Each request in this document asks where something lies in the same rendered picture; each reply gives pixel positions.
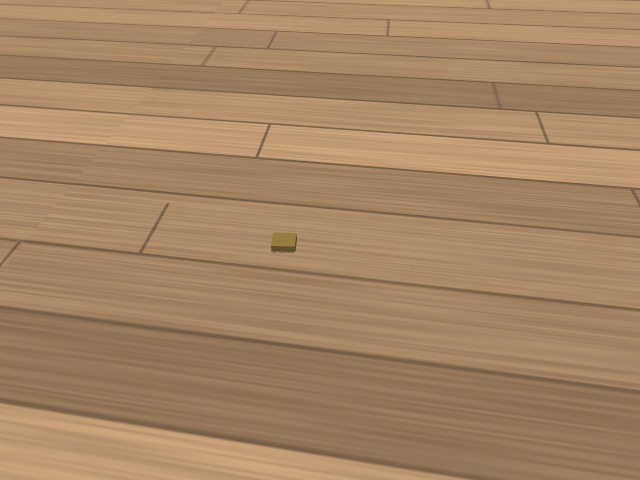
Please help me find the small box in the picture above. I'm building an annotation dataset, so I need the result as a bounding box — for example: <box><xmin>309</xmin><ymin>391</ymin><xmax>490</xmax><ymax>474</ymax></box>
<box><xmin>271</xmin><ymin>233</ymin><xmax>297</xmax><ymax>252</ymax></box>

